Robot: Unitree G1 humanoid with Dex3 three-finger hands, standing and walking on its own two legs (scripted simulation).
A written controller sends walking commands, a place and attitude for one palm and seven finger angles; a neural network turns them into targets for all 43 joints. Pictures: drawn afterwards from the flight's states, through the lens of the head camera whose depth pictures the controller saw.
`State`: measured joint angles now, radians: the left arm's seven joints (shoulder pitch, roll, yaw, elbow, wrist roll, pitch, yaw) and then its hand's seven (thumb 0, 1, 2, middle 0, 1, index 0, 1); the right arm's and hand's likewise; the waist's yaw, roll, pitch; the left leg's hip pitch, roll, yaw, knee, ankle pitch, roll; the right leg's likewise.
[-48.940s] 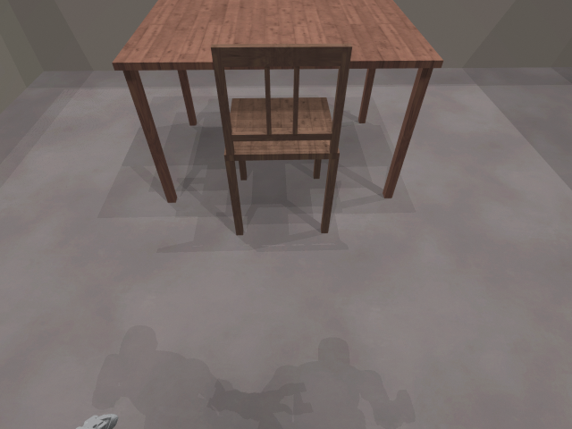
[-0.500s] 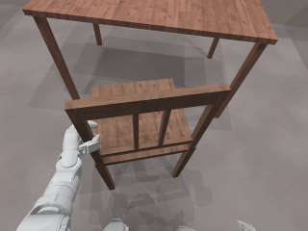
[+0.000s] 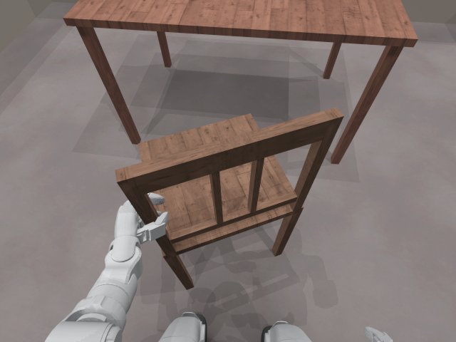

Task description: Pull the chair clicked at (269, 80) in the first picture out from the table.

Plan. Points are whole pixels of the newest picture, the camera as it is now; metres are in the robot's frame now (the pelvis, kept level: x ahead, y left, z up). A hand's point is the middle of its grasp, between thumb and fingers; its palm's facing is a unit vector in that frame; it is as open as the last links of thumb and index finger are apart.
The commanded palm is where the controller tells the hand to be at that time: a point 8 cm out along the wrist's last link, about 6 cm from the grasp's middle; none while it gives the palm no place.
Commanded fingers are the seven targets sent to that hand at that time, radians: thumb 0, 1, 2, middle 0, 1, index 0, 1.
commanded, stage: step backward, pulling the chair out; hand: left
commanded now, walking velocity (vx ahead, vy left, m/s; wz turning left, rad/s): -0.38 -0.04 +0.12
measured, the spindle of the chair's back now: (216, 198) +0.41 +0.03 -0.08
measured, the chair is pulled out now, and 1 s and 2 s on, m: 0.42 0.46 0.51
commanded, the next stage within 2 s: stop walking, hand still on the chair in 1.18 s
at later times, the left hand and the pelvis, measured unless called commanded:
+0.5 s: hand (156, 238) +0.31 +0.15 -0.06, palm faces +0.10 -0.98 -0.20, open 6.0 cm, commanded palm +0.30 +0.20 -0.06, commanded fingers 0.00 0.90 0.90 -0.50 -1.45 -0.50 -1.45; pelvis -0.04 -0.01 -0.01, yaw +1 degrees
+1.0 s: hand (158, 244) +0.30 +0.14 -0.06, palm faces +0.12 -0.98 -0.15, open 6.0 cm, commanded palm +0.27 +0.20 -0.06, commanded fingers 0.00 0.90 0.90 -0.50 -1.45 -0.50 -1.45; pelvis -0.06 -0.02 +0.00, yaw +5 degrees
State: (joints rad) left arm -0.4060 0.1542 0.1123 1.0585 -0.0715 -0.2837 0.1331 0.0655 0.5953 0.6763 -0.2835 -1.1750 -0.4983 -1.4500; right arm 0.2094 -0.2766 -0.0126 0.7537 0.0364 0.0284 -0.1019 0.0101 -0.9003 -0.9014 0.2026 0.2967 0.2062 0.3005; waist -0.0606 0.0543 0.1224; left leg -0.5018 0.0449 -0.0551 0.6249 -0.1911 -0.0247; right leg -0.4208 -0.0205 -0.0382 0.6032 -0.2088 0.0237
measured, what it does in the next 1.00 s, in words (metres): steps on the spot: left foot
